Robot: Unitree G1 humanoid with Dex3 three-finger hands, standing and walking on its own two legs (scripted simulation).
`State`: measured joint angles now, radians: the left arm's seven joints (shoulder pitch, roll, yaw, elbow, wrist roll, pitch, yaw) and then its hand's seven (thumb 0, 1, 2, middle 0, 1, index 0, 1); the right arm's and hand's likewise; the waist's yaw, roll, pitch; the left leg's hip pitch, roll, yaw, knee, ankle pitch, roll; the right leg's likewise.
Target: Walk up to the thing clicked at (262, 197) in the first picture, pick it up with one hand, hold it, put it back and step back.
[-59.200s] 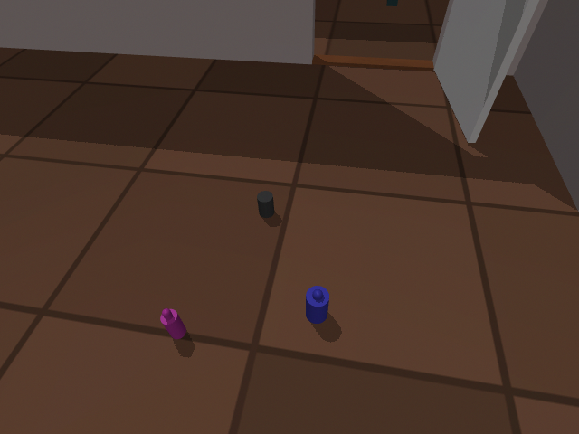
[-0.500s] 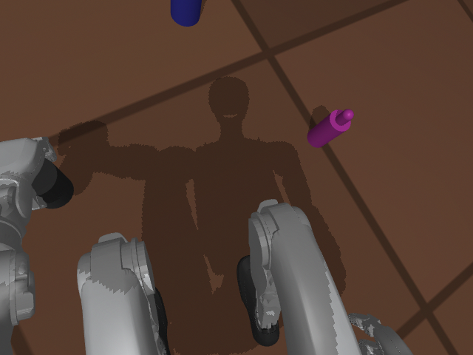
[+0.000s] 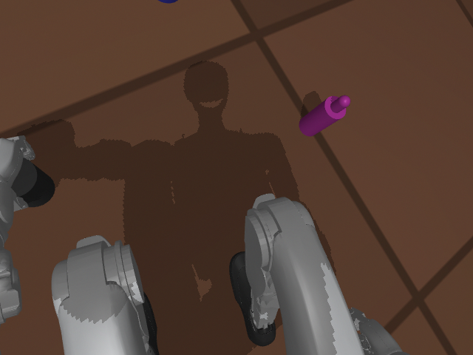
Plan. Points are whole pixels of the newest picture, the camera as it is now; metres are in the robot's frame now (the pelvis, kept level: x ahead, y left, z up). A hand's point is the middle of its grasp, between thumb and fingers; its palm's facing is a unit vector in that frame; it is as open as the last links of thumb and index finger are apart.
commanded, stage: rest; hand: left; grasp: from above
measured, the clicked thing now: (23, 183) +0.44 +0.30 -0.26
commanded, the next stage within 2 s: open in 0.26 s
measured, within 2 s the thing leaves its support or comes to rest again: neither
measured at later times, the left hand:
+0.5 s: hand (4, 184) +0.43 +0.31 -0.21, palm faces -0.49 -0.09 -0.87, open 10.0 cm
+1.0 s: hand (11, 180) +0.44 +0.30 -0.22, palm faces -0.47 -0.10 -0.88, open 13.0 cm
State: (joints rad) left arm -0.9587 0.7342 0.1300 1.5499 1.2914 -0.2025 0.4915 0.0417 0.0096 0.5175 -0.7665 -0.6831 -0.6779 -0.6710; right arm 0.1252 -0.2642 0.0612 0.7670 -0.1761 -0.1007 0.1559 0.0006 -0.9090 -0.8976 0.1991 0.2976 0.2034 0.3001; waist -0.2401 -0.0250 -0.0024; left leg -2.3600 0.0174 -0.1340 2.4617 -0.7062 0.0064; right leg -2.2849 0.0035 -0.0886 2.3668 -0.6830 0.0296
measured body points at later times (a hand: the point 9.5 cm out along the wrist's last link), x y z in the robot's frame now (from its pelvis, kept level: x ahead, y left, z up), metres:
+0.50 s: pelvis +0.00 +0.00 -0.01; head +0.24 +0.08 +0.36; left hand +0.45 +0.31 -0.16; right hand +0.05 -0.27 -0.10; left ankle +0.07 +0.12 -0.28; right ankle +0.10 -0.12 -0.28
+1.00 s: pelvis +0.00 +0.00 -0.01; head +0.26 +0.09 +0.35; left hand +0.46 +0.31 -0.17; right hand +0.04 -0.26 -0.10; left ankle +0.07 +0.12 -0.28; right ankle +0.10 -0.12 -0.28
